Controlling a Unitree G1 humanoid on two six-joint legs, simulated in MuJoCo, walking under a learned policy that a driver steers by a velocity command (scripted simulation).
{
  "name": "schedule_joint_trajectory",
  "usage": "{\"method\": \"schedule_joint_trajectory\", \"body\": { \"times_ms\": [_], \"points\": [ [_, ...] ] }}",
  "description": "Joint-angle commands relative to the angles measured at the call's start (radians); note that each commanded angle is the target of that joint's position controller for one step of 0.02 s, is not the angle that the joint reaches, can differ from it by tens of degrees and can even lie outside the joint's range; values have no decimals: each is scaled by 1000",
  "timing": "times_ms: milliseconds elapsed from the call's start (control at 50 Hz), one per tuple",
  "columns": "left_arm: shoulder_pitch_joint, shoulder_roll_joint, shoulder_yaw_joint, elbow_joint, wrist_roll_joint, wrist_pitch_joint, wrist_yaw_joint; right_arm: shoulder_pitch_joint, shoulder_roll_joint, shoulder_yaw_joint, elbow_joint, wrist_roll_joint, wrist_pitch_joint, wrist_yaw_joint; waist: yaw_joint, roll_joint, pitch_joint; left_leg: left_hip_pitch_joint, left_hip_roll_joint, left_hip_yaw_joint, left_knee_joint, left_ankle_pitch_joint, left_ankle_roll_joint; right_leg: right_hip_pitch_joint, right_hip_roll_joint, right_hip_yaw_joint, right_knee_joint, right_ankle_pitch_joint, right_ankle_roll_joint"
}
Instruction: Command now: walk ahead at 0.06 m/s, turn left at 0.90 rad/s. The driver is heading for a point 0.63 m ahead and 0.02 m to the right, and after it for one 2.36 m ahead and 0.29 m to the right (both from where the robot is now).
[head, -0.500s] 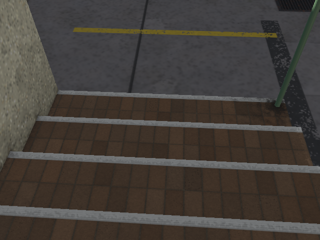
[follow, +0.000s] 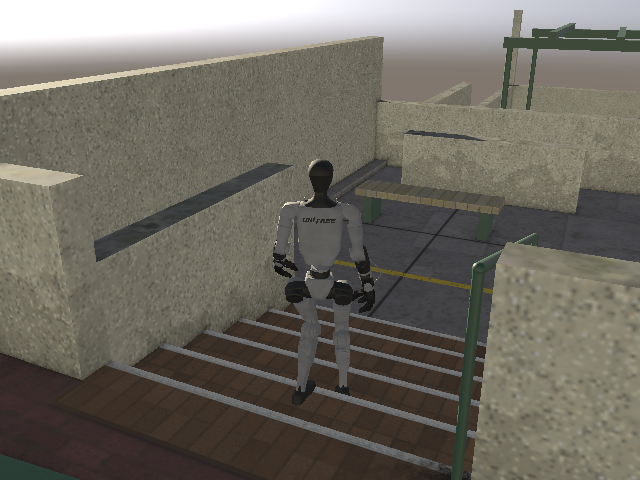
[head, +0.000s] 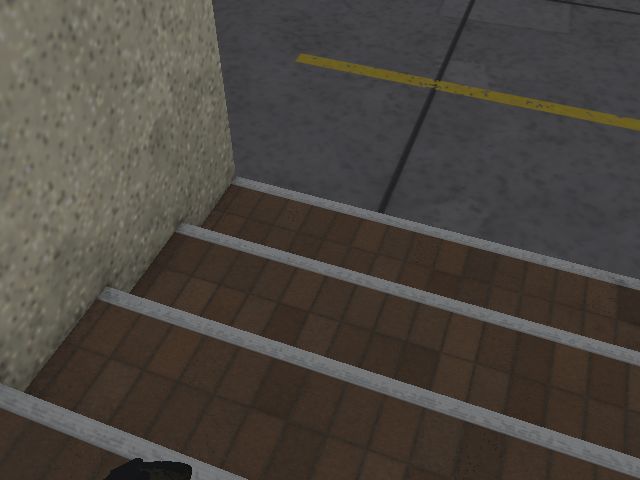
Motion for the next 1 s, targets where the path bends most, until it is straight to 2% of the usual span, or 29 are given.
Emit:
{"method": "schedule_joint_trajectory", "body": {
  "times_ms": [20,40,60,80,100,120,160,180,260,320,340,380,400,420,440,460,480,500,540,560,600,640,680,780,840,900,940,980,1000],
  "points": [
    [227,163,80,38,-54,1,50,-129,-120,-81,-100,72,74,-64,118,-94,-173,-555,106,70,437,-221,-46,798,-317,54,300,957,-129],
    [299,127,68,49,-66,-5,57,-28,-112,-79,-135,51,89,-96,127,-93,-382,-609,128,193,778,-417,-57,942,-496,82,436,1136,-280],
    [337,125,81,61,-71,-19,51,-33,-99,-80,-127,-6,99,-112,137,-12,-383,-697,194,232,1008,-306,-65,866,-511,109,411,985,-350],
    [302,145,94,67,-66,-28,51,-76,-73,-77,-145,-37,112,-119,116,-9,-326,-743,226,260,1169,-195,-82,723,-524,112,341,768,-392],
    [188,136,88,54,-65,-15,63,-112,-60,-74,-166,-48,125,-107,53,-66,-237,-731,282,245,1109,-125,-123,515,-495,115,219,384,-381],
    [202,123,79,58,-65,-2,76,-235,-84,-80,-199,-55,149,-92,81,-41,-113,-657,310,228,1046,-24,-131,296,-432,60,108,209,-341],
    [183,158,77,73,-39,18,81,-294,-90,-83,-226,-38,199,-76,54,-23,-11,-516,290,229,1019,116,-121,22,-336,-7,48,-19,-288],
    [167,171,77,66,-37,20,83,-295,-73,-79,-233,-35,211,-70,43,-31,-15,-483,276,229,1020,150,-116,-27,-306,-28,37,-109,-269],
    [224,179,68,76,-40,32,83,-362,-36,-63,-284,-31,214,-83,61,-57,-49,-536,263,233,904,96,-118,82,-270,-59,45,-245,-278],
    [224,210,77,66,-29,42,87,-428,-14,-31,-316,-18,206,-61,88,-157,-64,-401,319,302,528,-32,-95,110,-250,-102,-26,-362,-242],
    [200,237,87,51,-29,43,83,-413,-13,-23,-317,-13,197,-52,80,-196,-81,-245,322,342,390,-115,-59,23,-249,-130,-94,-547,-223],
    [244,244,97,54,-66,54,64,-301,-52,-28,-279,-15,190,-38,78,-256,-59,129,268,395,216,-299,28,-214,-264,-108,-233,-895,-208],
    [257,230,101,63,-79,68,53,-163,-76,-39,-236,-18,179,-34,19,-207,-40,316,215,420,77,-265,73,-333,-247,-89,-180,-1059,-181],
    [209,174,95,49,-67,92,50,8,-119,-58,-166,-14,157,-24,-86,-17,64,479,217,296,-192,-269,110,-552,-173,-129,101,-1191,-113],
    [-52,-18,49,-96,-80,91,53,163,-255,-93,-128,8,133,-33,-249,543,185,423,637,-458,-675,-817,166,-969,32,-138,759,-1230,-37],
    [-419,137,100,-212,-47,56,48,151,-275,-88,-87,43,94,-79,-337,345,403,131,710,-835,-1006,-643,173,-1101,117,326,902,-967,-55],
    [-272,146,108,-206,-65,29,47,-33,-257,-79,-89,-12,87,-110,-108,141,363,88,750,-783,-946,-587,130,-1037,129,372,946,-782,-87],
    [-62,139,111,-120,-52,30,45,-185,-236,-80,-101,-47,78,-110,42,138,301,41,712,-579,-833,-415,69,-900,117,328,974,-679,-87],
    [255,169,139,47,-51,65,39,-381,-117,-57,-119,-61,57,-78,214,174,192,-160,553,-108,-717,-56,-18,-534,114,170,983,-426,-16],
    [305,190,157,78,-59,88,21,-425,-79,-51,-128,-52,45,-65,244,184,139,-207,524,4,-724,16,-33,-411,104,103,1004,-331,8],
    [270,158,151,83,-64,119,-13,-389,-79,-65,-105,-33,27,-56,229,135,109,-167,503,142,-730,85,-55,-377,68,38,994,-207,10],
    [171,125,137,71,-64,128,-34,-244,-136,-94,-40,-26,19,-68,157,64,114,-1,504,215,-764,132,-69,-430,43,1,882,-142,-25],
    [104,118,132,73,-50,126,-42,-108,-146,-104,13,-33,11,-78,81,61,125,202,511,254,-795,171,-62,-507,34,-28,799,-138,-58],
    [14,131,129,77,-18,114,-50,91,-136,-102,107,-38,-7,-93,-6,93,136,577,560,347,-741,484,-66,-650,13,-85,669,-214,-121],
    [-59,121,115,71,-15,105,-65,138,-124,-95,156,-31,-3,-111,-32,103,195,638,569,408,-709,691,-88,-659,3,-145,579,-241,-144],
    [-141,95,96,59,-12,90,-72,147,-110,-79,205,-16,-9,-125,-32,85,240,584,547,503,-681,858,-125,-524,19,-252,399,-156,-167],
    [-122,90,90,74,-2,85,-67,121,-133,-74,221,1,-8,-141,5,77,228,504,533,576,-599,1130,-145,-305,74,-339,278,-127,-180],
    [-7,102,93,114,-1,94,-52,112,-179,-80,248,12,11,-157,79,124,175,432,568,586,-376,1473,-135,-75,129,-393,332,-255,-197],
    [125,134,107,157,-5,102,-43,89,-187,-81,250,1,22,-163,154,124,116,357,581,573,-177,1525,-126,94,118,-364,334,-302,-221]
  ]
}}
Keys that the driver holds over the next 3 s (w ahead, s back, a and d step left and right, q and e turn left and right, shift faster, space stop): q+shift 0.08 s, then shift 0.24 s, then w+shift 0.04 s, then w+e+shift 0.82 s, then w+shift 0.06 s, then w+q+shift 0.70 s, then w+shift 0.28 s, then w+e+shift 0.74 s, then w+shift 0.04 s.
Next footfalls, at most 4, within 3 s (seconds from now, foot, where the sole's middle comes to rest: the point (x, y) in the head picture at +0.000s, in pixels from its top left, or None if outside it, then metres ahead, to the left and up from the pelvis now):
0.42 left None -0.03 0.11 -0.70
1.04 right None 0.33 0.01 -0.82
1.48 left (293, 383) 0.85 0.03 -0.94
1.94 right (370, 299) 1.20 -0.23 -1.06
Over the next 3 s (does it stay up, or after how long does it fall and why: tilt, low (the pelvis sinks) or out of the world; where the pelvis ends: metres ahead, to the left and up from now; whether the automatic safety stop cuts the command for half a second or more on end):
stays up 2.00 -0.22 -0.55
